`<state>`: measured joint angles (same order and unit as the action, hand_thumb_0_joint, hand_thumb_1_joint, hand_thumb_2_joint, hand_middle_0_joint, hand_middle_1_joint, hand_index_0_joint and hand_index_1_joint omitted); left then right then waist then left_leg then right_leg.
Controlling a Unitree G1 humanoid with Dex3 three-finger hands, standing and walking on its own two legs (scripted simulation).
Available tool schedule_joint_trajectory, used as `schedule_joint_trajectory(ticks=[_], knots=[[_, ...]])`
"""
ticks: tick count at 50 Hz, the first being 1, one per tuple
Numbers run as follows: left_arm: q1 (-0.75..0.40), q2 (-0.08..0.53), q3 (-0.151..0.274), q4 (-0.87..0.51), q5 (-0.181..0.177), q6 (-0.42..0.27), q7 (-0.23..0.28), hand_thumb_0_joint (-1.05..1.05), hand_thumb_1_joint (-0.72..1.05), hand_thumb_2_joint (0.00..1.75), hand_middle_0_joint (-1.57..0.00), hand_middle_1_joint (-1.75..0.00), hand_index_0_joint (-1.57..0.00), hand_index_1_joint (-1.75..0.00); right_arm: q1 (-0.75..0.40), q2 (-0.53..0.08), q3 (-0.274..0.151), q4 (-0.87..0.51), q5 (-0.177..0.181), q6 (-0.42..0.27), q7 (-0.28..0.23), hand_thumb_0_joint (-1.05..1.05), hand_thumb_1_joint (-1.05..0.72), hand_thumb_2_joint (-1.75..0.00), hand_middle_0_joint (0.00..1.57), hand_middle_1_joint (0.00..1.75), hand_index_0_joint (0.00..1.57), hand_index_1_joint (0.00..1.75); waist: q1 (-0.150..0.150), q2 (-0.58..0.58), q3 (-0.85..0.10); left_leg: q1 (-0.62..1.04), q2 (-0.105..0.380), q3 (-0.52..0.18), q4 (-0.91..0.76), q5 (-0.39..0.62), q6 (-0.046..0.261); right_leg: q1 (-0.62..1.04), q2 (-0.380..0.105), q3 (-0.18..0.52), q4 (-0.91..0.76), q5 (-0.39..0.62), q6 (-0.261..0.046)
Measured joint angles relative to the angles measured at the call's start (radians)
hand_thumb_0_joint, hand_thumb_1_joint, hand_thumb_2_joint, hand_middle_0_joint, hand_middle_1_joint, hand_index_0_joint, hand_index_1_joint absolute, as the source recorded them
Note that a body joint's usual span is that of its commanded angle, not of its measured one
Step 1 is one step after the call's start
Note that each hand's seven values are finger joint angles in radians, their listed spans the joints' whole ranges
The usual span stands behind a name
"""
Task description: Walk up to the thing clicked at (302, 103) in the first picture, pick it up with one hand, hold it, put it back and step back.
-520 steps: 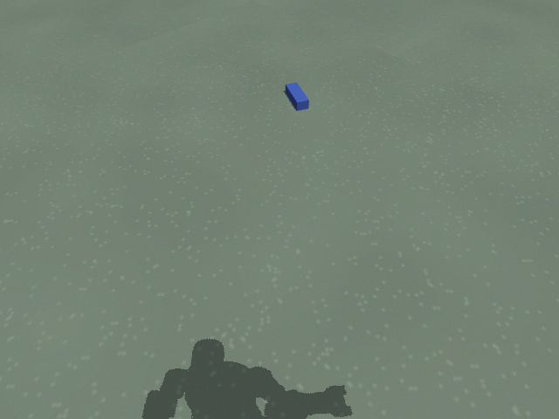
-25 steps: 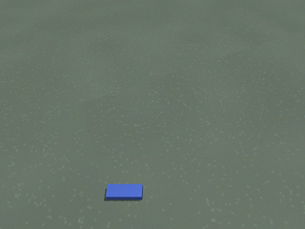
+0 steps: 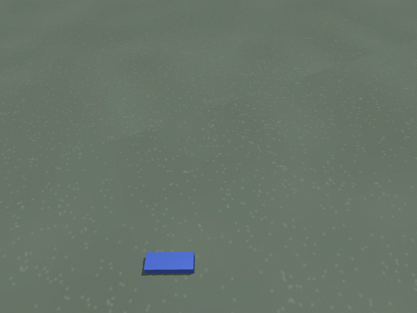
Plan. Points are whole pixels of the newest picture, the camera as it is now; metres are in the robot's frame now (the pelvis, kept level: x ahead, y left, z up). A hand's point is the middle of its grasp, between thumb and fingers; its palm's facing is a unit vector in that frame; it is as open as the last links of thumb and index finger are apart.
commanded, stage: stand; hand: left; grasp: from above
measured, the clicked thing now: (170, 262) +0.46 +0.22 -0.75
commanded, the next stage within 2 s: rise first in 0.20 s
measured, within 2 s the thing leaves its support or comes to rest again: neither
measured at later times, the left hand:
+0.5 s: hand out of the picture +0.14 +0.25 -0.17, palm faces -0.02 -0.94 -0.34, open 8.6 cm
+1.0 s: hand out of the picture +0.14 +0.26 -0.22, palm faces -0.16 -0.88 -0.45, open 14.1 cm
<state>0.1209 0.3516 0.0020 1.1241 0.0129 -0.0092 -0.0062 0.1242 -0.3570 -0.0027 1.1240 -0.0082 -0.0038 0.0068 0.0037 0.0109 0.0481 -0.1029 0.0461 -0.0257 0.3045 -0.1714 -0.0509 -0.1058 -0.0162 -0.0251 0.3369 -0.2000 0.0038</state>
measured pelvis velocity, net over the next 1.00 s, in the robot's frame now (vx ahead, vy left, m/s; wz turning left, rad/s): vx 0.00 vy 0.02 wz -0.01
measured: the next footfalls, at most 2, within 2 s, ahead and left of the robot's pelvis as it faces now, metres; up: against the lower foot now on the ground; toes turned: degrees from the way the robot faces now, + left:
none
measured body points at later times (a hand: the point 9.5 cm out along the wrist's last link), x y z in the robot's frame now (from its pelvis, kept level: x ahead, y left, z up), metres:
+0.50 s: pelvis -0.01 +0.00 -0.02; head +0.05 +0.00 +0.43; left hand +0.14 +0.30 -0.14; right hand +0.09 -0.27 -0.14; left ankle +0.00 +0.15 -0.75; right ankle -0.01 -0.12 -0.75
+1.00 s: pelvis +0.00 +0.02 -0.08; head +0.09 +0.03 +0.36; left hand +0.15 +0.30 -0.19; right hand +0.15 -0.24 -0.18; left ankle +0.00 +0.15 -0.75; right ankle -0.01 -0.12 -0.75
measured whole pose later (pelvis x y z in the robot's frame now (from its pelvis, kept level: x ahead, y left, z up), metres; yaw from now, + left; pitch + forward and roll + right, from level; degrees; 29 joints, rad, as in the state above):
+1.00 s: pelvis +0.00 +0.02 -0.08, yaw -1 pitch +16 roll -1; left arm 0.22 0.28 0.11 0.50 0.25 0.21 0.01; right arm 0.21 -0.24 -0.05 0.58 0.01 -0.10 -0.01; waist -0.02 0.01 -0.11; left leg -0.84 0.04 -0.04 1.07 -0.52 -0.03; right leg -0.82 -0.02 -0.01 1.04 -0.51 0.03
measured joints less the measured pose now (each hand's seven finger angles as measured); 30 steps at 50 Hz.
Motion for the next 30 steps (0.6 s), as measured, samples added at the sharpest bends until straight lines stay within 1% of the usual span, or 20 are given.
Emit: schedule_joint_trajectory(ticks=[16,17,18,19,21,23,25,27,30], knots=[[-0.001,0.000,-0.002,-0.002,0.001,0.000,0.001,0.00,0.90,0.90,-0.20,-0.30,-0.20,-0.31,0.001,0.002,0.001,-0.002,0.000,0.001,-0.001,0.00,-0.91,-0.90,0.20,0.30,0.20,0.30,-0.001,-0.004,0.004,-0.005,0.002,0.002,0.005,-0.007,0.001,-0.001,0.002,0.001,-0.005,-0.001,0.001],[0.005,-0.003,0.005,-0.026,-0.009,0.002,0.005,0.00,0.89,0.91,-0.20,-0.31,-0.20,-0.31,0.014,0.003,0.002,-0.036,0.014,0.005,-0.008,0.00,-0.91,-0.90,0.20,0.30,0.20,0.30,-0.004,-0.003,-0.003,-0.026,0.000,0.000,0.020,-0.012,0.002,-0.021,0.000,0.000,0.009,-0.006,0.001],[0.000,-0.011,0.014,-0.053,-0.019,-0.004,0.011,0.00,0.88,0.91,-0.19,-0.32,-0.19,-0.33,0.031,0.005,0.001,-0.083,0.030,-0.006,-0.019,0.01,-0.91,-0.90,0.20,0.30,0.20,0.30,-0.005,-0.001,-0.002,-0.052,-0.002,-0.003,0.043,-0.020,0.004,-0.045,-0.002,-0.002,0.031,-0.014,0.002],[-0.021,-0.020,0.028,-0.064,-0.020,-0.015,0.013,0.00,0.86,0.92,-0.19,-0.35,-0.18,-0.35,0.044,0.010,-0.001,-0.123,0.042,-0.019,-0.028,0.01,-0.91,-0.90,0.20,0.30,0.20,0.30,-0.005,0.000,0.003,-0.076,-0.004,-0.006,0.065,-0.027,0.005,-0.068,-0.004,-0.004,0.052,-0.022,0.002],[-0.080,-0.030,0.056,-0.049,-0.004,-0.020,0.007,0.00,0.80,0.93,-0.17,-0.41,-0.17,-0.41,0.054,0.027,-0.007,-0.186,0.052,-0.030,-0.039,0.01,-0.91,-0.90,0.20,0.30,0.20,0.30,-0.008,0.000,0.004,-0.137,-0.006,-0.010,0.115,-0.043,0.007,-0.126,-0.006,-0.006,0.099,-0.037,0.002],[-0.143,-0.026,0.087,-0.027,0.030,-0.016,-0.008,0.00,0.71,0.94,-0.15,-0.50,-0.15,-0.50,0.057,0.051,-0.015,-0.234,0.046,-0.036,-0.041,0.00,-0.91,-0.90,0.20,0.30,0.20,0.30,-0.012,-0.007,-0.003,-0.207,-0.006,-0.010,0.174,-0.063,0.006,-0.197,-0.006,-0.003,0.158,-0.057,0.002],[-0.176,-0.021,0.118,-0.036,0.071,-0.009,-0.019,0.00,0.60,0.96,-0.13,-0.60,-0.12,-0.60,0.065,0.075,-0.025,-0.279,0.037,-0.039,-0.036,0.00,-0.92,-0.90,0.20,0.30,0.20,0.30,-0.016,-0.015,-0.021,-0.275,-0.005,-0.006,0.236,-0.088,0.004,-0.268,-0.005,0.003,0.220,-0.080,0.001],[-0.176,-0.022,0.138,-0.079,0.098,0.004,-0.018,0.00,0.48,0.97,-0.10,-0.71,-0.10,-0.71,0.078,0.094,-0.032,-0.319,0.034,-0.039,-0.031,0.00,-0.92,-0.90,0.20,0.30,0.20,0.30,-0.017,-0.019,-0.034,-0.319,-0.004,0.001,0.284,-0.112,0.004,-0.314,-0.004,0.012,0.267,-0.100,0.002],[-0.147,-0.034,0.142,-0.154,0.125,0.051,-0.006,0.00,0.28,0.99,-0.07,-0.86,-0.08,-0.85,0.100,0.112,-0.034,-0.367,0.038,-0.030,-0.024,0.01,-0.93,-0.90,0.20,0.30,0.20,0.30,-0.026,-0.014,-0.053,-0.353,-0.006,0.005,0.326,-0.136,0.009,-0.347,-0.006,0.017,0.304,-0.121,0.006]])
